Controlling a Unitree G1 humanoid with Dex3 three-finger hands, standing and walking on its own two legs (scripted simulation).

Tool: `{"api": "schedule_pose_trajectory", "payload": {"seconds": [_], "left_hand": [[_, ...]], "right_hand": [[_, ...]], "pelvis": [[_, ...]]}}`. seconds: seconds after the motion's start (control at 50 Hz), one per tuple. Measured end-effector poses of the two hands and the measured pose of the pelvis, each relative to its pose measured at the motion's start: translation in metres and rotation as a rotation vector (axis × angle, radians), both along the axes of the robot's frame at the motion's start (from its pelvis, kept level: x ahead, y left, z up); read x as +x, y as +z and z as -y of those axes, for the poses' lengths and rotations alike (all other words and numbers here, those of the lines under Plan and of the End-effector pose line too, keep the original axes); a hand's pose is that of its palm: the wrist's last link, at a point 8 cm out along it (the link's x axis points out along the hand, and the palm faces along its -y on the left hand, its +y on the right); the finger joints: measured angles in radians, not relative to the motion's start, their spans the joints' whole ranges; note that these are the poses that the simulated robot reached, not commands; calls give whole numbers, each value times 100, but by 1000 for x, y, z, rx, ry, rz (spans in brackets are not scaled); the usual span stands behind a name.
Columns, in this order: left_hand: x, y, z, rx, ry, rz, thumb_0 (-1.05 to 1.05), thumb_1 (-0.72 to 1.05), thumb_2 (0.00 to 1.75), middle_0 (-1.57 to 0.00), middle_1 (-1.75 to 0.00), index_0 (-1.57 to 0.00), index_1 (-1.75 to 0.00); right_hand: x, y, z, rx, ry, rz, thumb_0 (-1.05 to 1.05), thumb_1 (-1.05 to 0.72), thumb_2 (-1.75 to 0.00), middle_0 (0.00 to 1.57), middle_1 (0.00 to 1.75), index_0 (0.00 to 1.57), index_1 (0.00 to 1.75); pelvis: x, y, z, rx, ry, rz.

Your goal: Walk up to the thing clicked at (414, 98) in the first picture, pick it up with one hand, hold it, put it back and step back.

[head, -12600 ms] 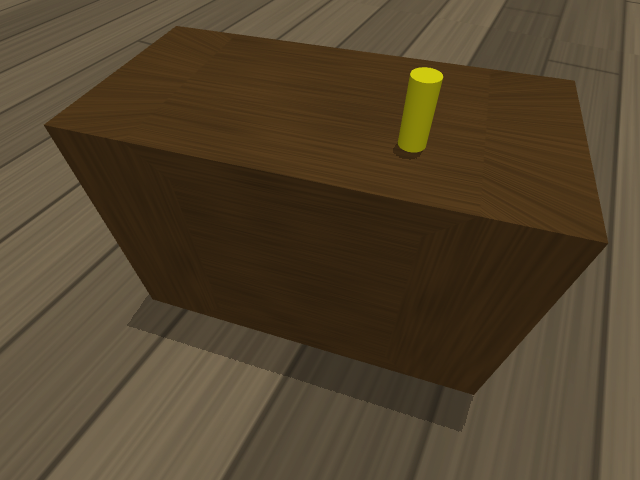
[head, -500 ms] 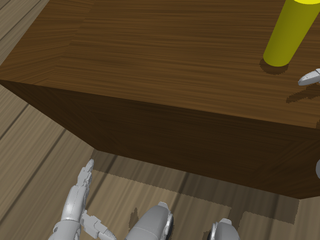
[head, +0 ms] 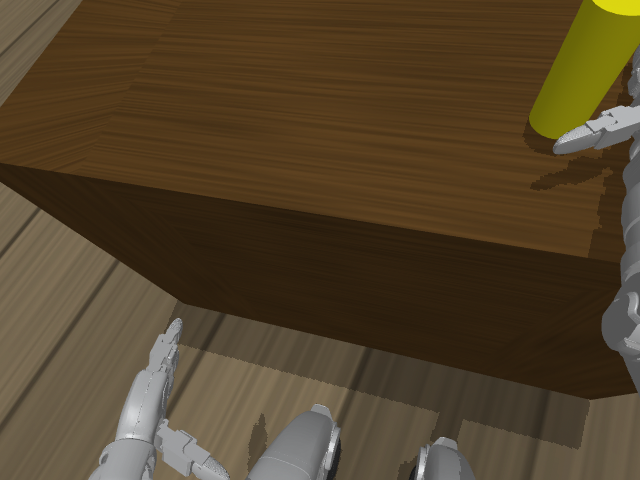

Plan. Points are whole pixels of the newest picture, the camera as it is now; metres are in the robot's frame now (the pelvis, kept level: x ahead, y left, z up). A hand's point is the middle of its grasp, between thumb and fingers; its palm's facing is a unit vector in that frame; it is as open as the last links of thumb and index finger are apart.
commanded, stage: close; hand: right
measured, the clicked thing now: (586, 67) +0.57 -0.15 +0.13
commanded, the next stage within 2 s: settle in 0.76 s
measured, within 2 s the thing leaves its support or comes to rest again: leaves its support in 0.96 s
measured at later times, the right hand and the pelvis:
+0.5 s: hand (578, 66) +0.57 -0.14 +0.12, palm faces +0.07 +1.00 -0.02, open 13.5 cm; pelvis +0.00 +0.00 +0.01, yaw +0 degrees
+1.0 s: hand (580, 57) +0.58 -0.14 +0.13, palm faces +0.06 +1.00 -0.02, open 8.6 cm; pelvis +0.00 -0.01 +0.01, yaw +0 degrees
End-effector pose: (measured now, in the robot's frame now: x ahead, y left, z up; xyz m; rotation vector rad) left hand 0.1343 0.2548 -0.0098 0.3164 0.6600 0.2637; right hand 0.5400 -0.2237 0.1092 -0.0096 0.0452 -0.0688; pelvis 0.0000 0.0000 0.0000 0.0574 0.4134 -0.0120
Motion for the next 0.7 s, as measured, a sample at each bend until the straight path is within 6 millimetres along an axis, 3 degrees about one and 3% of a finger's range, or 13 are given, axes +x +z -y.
{"api": "schedule_pose_trajectory", "payload": {"seconds": [0.2, 0.32, 0.48, 0.58, 0.7], "left_hand": [[9, -3, -14, 0, 37, -6, -1, -55, 6, -6, -5, -5, -6], [13, -2, -5, -29, 10, 22, -1, -54, 6, -6, -5, -5, -6], [0, 1, -7, -20, 15, -17, -1, -52, 5, -5, -5, -6, -4], [-4, -4, -15, -5, 37, -41, -1, -52, 5, -5, -5, -6, -4], [6, -4, -11, -8, 30, -10, -1, -51, 4, -5, -5, -5, -4]], "right_hand": [[6, 12, -29, 17, 33, -13, -2, 61, -1, 9, 8, 9, 8], [11, 16, -30, 27, 3, 6, -1, 61, -5, 34, 22, 34, 22], [9, 16, -29, -6, -3, 9, -1, 57, -18, 71, 46, 71, 47], [7, 12, -32, 2, 4, -14, -1, 49, -27, 87, 59, 87, 59], [7, 12, -27, 19, -15, 6, -1, 35, -43, 102, 75, 103, 76]], "pelvis": [[6, 6, 1, -4, 3, 8], [3, 4, 0, -12, 5, 8], [3, 5, 0, -12, 4, 5], [2, 6, 2, -10, 6, 8], [0, 4, 2, -12, 8, 8]]}}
